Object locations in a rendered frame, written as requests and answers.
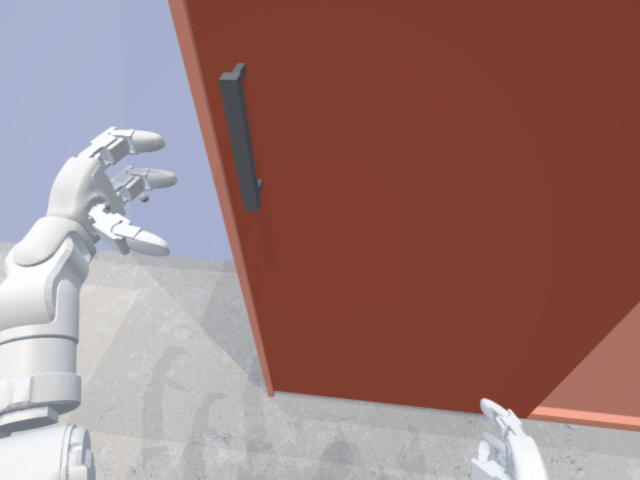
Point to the handle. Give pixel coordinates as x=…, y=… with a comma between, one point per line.
x=238, y=125

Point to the right robot hand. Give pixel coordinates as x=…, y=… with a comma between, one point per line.
x=518, y=459

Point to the left robot hand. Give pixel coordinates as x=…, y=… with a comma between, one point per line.
x=82, y=185

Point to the left robot forearm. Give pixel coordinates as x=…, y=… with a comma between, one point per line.
x=39, y=324

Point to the robot left upper arm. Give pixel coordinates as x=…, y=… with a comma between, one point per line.
x=57, y=453

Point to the wardrobe door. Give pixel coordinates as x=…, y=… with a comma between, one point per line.
x=450, y=207
x=608, y=379

